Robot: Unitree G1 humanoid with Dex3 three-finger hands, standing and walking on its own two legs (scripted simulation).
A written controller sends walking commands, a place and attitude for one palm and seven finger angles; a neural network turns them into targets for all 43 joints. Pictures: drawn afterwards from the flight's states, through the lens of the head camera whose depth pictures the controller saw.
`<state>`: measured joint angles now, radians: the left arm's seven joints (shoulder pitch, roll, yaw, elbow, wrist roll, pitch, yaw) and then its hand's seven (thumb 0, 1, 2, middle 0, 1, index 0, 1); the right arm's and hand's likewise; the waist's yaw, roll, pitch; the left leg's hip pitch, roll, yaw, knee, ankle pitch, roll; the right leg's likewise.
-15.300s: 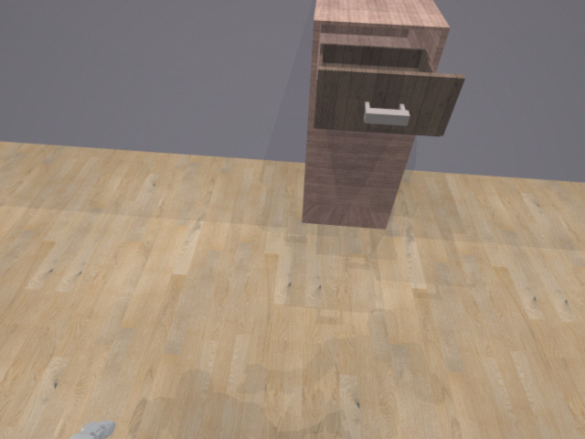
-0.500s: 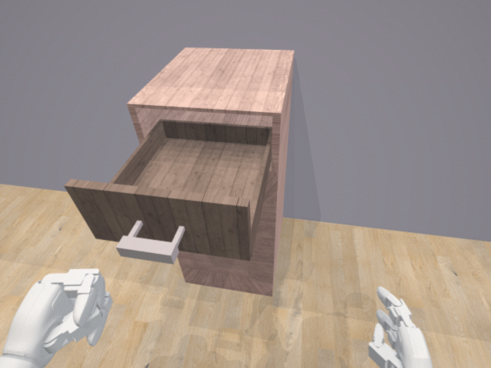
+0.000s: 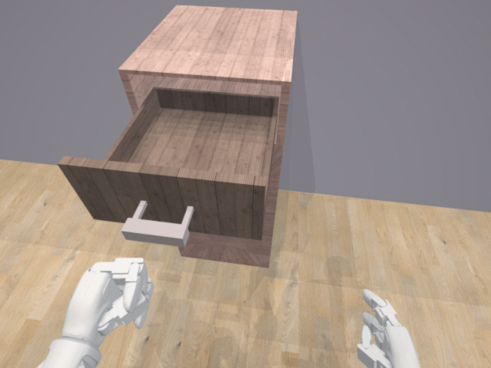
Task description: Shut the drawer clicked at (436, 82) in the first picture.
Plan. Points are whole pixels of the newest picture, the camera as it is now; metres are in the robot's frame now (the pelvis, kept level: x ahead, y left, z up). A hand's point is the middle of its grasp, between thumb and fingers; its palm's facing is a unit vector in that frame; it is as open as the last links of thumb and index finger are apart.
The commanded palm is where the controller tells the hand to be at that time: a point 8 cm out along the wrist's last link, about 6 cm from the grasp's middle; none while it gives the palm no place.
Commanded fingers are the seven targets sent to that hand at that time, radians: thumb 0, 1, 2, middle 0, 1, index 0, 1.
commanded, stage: bring the fist close to the handle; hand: left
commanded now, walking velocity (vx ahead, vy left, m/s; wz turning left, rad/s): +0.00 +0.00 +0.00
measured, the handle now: (161, 220) +0.34 +0.18 +0.05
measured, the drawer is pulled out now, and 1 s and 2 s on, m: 0.30 0.30 0.20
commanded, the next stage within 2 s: push the drawer shut in 0.74 s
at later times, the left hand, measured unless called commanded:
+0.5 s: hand (166, 277) +0.24 +0.14 +0.05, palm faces -0.08 -0.99 -0.07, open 3.3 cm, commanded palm +0.22 +0.20 +0.05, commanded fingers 0.00 0.90 0.90 -1.40 -1.60 -1.40 -1.60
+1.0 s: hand (160, 278) +0.24 +0.15 +0.05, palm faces -0.07 -1.00 -0.07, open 3.3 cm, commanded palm +0.23 +0.21 +0.05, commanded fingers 0.00 0.90 0.90 -1.40 -1.60 -1.40 -1.60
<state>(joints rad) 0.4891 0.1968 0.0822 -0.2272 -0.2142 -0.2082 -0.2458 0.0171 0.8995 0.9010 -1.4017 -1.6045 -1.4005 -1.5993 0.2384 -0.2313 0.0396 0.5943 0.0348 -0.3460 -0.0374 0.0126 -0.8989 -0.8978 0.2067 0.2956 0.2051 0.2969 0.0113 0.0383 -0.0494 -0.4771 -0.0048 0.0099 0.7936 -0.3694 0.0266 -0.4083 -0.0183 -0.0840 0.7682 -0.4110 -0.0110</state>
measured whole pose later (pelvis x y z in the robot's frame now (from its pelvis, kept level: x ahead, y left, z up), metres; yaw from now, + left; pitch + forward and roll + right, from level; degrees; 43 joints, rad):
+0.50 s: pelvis +0.00 -0.01 -0.02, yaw -1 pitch +9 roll -1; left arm 0.32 0.22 0.09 -0.05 -0.21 -0.28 -0.20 0.02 0.90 0.90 -1.40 -1.60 -1.40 -1.60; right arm 0.26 -0.25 0.03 0.56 0.03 -0.23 -0.03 0.01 -0.90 -0.90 0.21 0.30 0.21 0.30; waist -0.02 0.03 -0.09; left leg -0.64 0.01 0.01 0.92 -0.42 0.01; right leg -0.58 -0.01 -0.08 0.90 -0.47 -0.03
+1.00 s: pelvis +0.01 -0.03 -0.02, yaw +0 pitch +9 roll -1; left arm 0.34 0.24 0.16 0.01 -0.27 -0.31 -0.29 0.02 0.90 0.90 -1.40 -1.60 -1.40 -1.60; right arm 0.24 -0.26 0.02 0.56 0.04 -0.21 -0.04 0.01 -0.90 -0.90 0.21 0.30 0.20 0.30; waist -0.01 0.05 -0.10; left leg -0.63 0.02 -0.01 0.91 -0.43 -0.01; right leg -0.56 0.01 -0.10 0.89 -0.48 -0.05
